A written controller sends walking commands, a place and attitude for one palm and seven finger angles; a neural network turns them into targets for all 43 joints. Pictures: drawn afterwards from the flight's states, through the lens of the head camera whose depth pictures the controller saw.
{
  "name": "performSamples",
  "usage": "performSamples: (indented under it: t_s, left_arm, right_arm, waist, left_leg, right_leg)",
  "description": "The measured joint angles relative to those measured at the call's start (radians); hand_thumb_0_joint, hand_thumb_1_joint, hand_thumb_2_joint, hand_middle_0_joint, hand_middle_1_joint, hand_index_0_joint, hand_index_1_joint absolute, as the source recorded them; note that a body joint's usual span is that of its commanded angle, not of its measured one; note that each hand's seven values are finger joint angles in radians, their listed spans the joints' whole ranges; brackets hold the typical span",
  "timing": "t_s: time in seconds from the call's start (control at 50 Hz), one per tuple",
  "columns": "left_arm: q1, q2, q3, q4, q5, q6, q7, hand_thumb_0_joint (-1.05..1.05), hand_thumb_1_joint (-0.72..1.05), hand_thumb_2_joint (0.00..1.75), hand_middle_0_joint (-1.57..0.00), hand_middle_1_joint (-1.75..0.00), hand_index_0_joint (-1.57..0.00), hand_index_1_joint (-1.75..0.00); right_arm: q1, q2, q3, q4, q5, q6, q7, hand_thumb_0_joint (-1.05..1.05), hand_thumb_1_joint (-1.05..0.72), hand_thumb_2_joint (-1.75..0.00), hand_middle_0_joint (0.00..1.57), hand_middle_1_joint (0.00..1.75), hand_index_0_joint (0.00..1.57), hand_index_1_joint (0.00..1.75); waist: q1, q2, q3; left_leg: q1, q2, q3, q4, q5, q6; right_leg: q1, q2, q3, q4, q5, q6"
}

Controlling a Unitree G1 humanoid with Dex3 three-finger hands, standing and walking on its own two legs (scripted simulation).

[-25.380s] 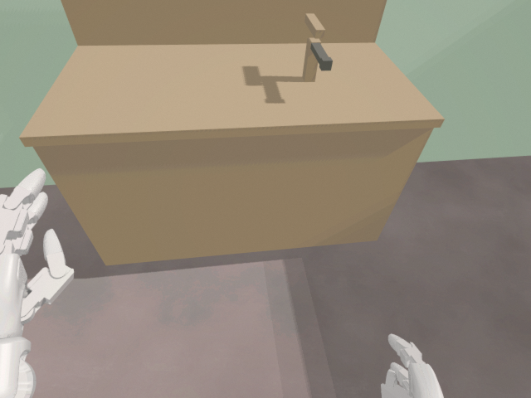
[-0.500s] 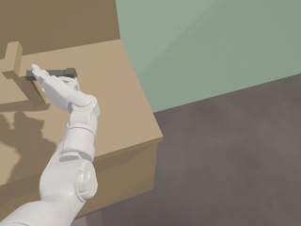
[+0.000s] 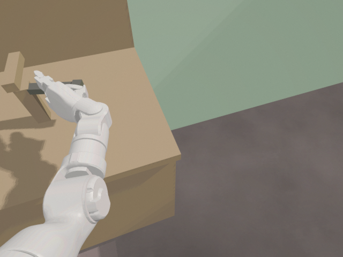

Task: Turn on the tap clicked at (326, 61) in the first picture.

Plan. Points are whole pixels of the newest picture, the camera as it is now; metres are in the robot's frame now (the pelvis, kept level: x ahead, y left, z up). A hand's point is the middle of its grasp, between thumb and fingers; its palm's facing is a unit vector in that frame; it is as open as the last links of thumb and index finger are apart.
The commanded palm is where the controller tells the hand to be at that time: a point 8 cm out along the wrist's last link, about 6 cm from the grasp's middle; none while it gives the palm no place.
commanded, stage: lift the hand up off the lever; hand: left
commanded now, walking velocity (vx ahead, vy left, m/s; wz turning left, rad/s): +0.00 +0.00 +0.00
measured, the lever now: (78, 87) +0.53 +0.24 +0.10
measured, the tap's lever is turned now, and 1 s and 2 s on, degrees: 74 74 74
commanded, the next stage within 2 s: draw the hand back beside the body in 1.20 s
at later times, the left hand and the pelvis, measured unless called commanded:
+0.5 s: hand (73, 87) +0.47 +0.22 +0.15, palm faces +0.81 -0.58 -0.10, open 7.8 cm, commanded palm +0.41 +0.23 +0.16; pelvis +0.00 +0.00 +0.01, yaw +0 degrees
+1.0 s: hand (65, 85) +0.45 +0.22 +0.17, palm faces +0.81 -0.58 -0.06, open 7.8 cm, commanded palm +0.39 +0.23 +0.18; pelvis +0.01 +0.01 +0.01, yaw +0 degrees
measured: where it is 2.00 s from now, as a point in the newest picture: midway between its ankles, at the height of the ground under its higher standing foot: outside the picture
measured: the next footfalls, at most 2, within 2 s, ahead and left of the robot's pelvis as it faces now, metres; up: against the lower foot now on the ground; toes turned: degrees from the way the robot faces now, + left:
none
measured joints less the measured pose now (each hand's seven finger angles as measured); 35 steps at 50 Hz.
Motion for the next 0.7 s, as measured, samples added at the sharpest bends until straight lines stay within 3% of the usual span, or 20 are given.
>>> performSamples:
  t_s: [0.14, 0.4, 0.56, 0.7]
  left_arm:
    - [0.021, -0.019, 0.003, -0.038, -0.016, 0.019, -0.002, 0.01, 0.9, 0.9, -0.15, -0.15, -0.15, -0.15]
    - [-0.003, 0.026, -0.002, -0.033, -0.013, 0.047, -0.022, 0.01, 0.9, 0.9, -0.15, -0.15, -0.15, -0.15]
    - [0.0, 0.004, -0.015, -0.036, -0.042, 0.056, -0.035, 0.01, 0.9, 0.9, -0.15, -0.15, -0.15, -0.15]
    - [0.015, -0.01, -0.019, -0.1, -0.031, 0.07, -0.023, 0.02, 0.9, 0.9, -0.15, -0.15, -0.15, -0.15]
  right_arm:
    - [0.001, -0.003, -0.002, 0.014, 0.005, -0.004, -0.007, 0.0, -0.91, -0.9, 0.2, 0.3, 0.2, 0.3]
    - [-0.03, -0.004, 0.005, 0.003, 0.015, -0.021, -0.022, 0.0, -0.91, -0.9, 0.2, 0.3, 0.2, 0.3]
    - [-0.039, -0.004, 0.008, 0.009, 0.021, -0.024, -0.025, 0.0, -0.91, -0.9, 0.2, 0.3, 0.2, 0.3]
    - [-0.04, 0.004, 0.005, 0.005, 0.015, -0.025, -0.021, 0.0, -0.91, -0.9, 0.2, 0.3, 0.2, 0.3]
  waist:
    - [0.001, 0.001, 0.008]
    - [0.012, -0.007, 0.015]
    - [0.022, -0.01, 0.022]
    - [0.027, -0.008, 0.023]
  left_leg:
    - [0.031, 0.002, 0.002, -0.019, 0.008, 0.0]
    - [0.054, -0.002, 0.005, -0.045, 0.025, 0.004]
    - [0.07, -0.009, 0.003, -0.058, 0.029, 0.011]
    - [0.081, -0.011, 0.012, -0.063, 0.025, 0.014]
  right_leg:
    - [0.03, 0.002, 0.002, -0.018, 0.008, 0.0]
    - [0.053, -0.001, 0.004, -0.045, 0.026, 0.003]
    - [0.074, -0.007, 0.002, -0.064, 0.031, 0.01]
    - [0.082, -0.009, 0.012, -0.068, 0.03, 0.016]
